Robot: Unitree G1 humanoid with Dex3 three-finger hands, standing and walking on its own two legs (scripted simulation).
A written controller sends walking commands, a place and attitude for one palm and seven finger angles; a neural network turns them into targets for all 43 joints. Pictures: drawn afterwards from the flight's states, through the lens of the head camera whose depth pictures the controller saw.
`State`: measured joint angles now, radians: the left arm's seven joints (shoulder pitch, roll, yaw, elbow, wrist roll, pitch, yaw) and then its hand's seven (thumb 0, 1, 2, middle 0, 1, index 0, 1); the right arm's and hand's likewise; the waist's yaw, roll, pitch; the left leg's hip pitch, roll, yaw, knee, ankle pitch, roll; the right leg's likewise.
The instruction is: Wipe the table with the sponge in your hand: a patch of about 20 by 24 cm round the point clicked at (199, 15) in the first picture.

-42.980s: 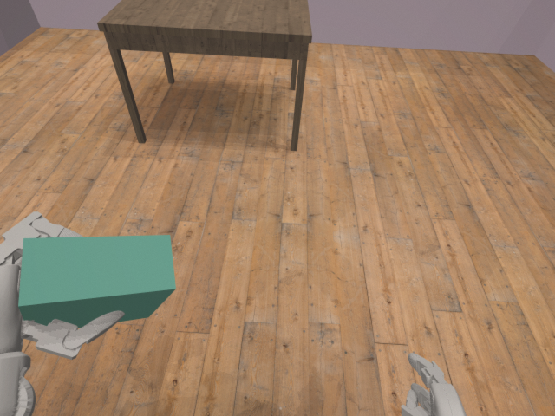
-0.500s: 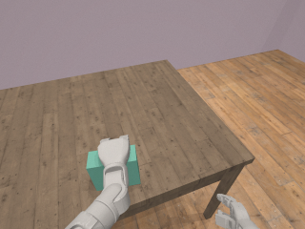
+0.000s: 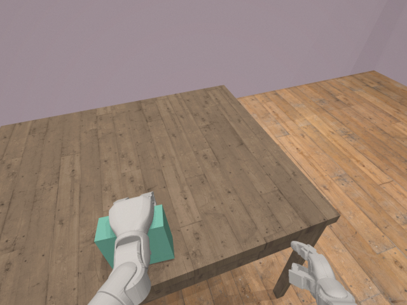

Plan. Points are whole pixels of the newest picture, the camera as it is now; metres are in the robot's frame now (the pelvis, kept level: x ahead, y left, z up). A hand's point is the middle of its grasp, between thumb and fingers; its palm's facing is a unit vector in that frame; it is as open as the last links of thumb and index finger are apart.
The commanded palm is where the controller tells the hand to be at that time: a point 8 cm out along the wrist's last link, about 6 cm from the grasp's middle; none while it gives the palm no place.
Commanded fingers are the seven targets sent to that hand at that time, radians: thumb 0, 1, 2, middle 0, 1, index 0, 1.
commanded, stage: slide back across to the middle lane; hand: left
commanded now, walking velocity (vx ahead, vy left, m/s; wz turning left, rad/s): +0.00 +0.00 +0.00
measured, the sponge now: (140, 244) +0.27 +0.19 -0.06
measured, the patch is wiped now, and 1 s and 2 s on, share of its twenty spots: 1.00 1.00 1.00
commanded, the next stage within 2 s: wipe forward along the middle lane in 0.14 s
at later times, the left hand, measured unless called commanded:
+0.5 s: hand (128, 229) +0.27 +0.21 -0.01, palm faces -0.07 -0.11 -0.99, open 10.1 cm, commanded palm +0.24 +0.21 +0.03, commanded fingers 0.00 0.10 1.30 -1.20 -1.60 -1.20 -1.60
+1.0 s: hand (123, 206) +0.33 +0.24 -0.01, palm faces -0.10 -0.04 -0.99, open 10.1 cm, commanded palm +0.30 +0.24 +0.02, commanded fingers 0.00 0.10 1.30 -1.20 -1.60 -1.20 -1.60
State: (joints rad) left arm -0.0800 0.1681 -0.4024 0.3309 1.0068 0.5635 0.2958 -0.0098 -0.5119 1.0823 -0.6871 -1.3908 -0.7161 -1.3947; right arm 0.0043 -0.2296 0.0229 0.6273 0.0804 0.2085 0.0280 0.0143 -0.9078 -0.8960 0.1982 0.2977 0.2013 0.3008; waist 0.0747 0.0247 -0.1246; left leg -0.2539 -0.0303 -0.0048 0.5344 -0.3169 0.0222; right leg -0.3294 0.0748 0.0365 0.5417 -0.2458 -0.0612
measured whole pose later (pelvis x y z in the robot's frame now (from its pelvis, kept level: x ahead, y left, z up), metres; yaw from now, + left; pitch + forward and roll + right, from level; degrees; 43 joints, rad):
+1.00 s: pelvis -0.03 -0.01 -0.01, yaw +1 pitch +9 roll +1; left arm -0.45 0.29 -0.17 0.77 1.00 0.37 0.29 0.00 -0.56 1.09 -0.76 -1.32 -0.79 -1.32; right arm 0.14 -0.25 0.02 0.69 0.07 0.13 -0.08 0.01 -0.91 -0.90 0.20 0.30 0.20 0.30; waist 0.01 0.03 -0.14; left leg -0.50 -0.03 -0.03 0.63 -0.30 0.01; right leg -0.56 0.08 0.01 0.61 -0.22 -0.07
